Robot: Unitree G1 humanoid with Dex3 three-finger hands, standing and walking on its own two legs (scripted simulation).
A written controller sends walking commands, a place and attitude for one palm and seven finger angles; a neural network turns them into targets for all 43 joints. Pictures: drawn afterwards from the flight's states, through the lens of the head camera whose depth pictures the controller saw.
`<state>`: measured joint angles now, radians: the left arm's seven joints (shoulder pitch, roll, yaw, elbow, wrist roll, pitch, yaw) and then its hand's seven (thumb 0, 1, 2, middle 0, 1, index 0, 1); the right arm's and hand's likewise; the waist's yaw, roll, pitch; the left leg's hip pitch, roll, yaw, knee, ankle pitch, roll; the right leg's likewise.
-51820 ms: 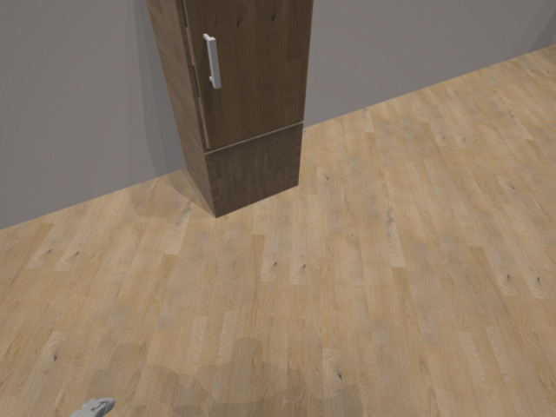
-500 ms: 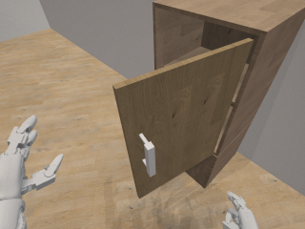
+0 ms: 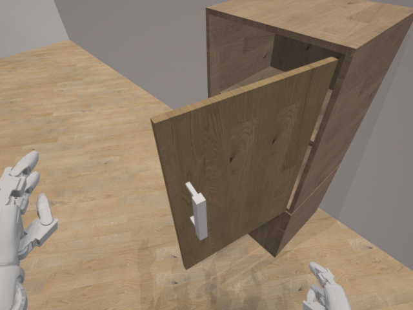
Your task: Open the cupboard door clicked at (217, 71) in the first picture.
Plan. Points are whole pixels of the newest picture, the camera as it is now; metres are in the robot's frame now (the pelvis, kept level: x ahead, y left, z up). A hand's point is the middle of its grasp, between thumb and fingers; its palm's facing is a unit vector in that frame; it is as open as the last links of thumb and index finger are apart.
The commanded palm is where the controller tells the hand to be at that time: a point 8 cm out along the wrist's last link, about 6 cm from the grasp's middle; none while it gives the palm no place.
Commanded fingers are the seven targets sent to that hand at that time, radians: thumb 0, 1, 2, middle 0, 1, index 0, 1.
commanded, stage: step back with the hand held close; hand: left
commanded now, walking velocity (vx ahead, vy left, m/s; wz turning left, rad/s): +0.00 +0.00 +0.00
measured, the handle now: (196, 211) +0.33 +0.07 -0.01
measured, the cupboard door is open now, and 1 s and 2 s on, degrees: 78 78 78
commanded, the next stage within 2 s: stop stepping back and stand still in 1.30 s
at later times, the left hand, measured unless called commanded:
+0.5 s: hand (30, 247) +0.15 +0.28 +0.14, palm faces +0.34 -0.79 -0.51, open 7.5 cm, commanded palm +0.09 +0.32 +0.17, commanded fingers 0.00 0.90 0.90 -0.20 -0.30 -0.20 -0.30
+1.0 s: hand out of the picture +0.07 +0.29 +0.17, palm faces +0.45 -0.75 -0.49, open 7.5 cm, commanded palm -0.01 +0.33 +0.17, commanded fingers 0.00 0.90 0.90 -0.20 -0.30 -0.20 -0.30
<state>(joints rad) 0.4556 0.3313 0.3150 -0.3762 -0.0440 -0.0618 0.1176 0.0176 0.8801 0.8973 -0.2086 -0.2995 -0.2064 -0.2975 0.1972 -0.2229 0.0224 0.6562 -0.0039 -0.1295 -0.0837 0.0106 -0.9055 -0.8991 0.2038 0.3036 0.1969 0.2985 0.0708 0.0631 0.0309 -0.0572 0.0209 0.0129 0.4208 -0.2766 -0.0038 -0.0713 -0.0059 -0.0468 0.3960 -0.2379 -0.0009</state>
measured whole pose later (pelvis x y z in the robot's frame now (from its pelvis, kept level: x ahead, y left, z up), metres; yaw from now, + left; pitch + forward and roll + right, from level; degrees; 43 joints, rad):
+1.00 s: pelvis -0.13 +0.02 -0.02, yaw +3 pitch -1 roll -4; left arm 0.49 0.45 0.45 -0.54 0.00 -0.22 0.16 0.02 0.88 0.90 -0.21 -0.30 -0.21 -0.30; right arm 0.23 -0.20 0.00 0.61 -0.01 -0.11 -0.09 0.01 -0.90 -0.90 0.20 0.30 0.20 0.30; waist -0.03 0.02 0.07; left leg -0.44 0.02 -0.04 0.60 -0.12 0.04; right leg -0.42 0.05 -0.01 0.81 -0.35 0.02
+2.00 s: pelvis -0.31 -0.04 -0.01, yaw +2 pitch +0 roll +1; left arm 0.53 0.39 0.39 -0.39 -0.01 -0.20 0.16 0.01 0.88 0.90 -0.21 -0.30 -0.21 -0.30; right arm 0.29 -0.26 -0.04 0.69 0.00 -0.14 -0.09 0.01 -0.91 -0.90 0.20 0.30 0.20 0.30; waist -0.03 0.00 -0.02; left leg -0.19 0.03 0.06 0.47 -0.27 0.01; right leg -0.26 -0.02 -0.07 0.55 -0.28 -0.03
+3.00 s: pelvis -0.36 -0.02 -0.01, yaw +3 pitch -1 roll +1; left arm 0.25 0.19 -0.02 0.81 0.03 0.07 -0.01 0.01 0.91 0.90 -0.20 -0.30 -0.20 -0.30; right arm 0.20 -0.27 -0.01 0.92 -0.03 0.01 0.02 0.01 -0.91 -0.90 0.20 0.30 0.20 0.30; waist -0.03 -0.02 0.08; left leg -0.31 0.00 0.06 0.58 -0.25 0.02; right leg -0.35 -0.06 -0.07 0.59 -0.22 0.00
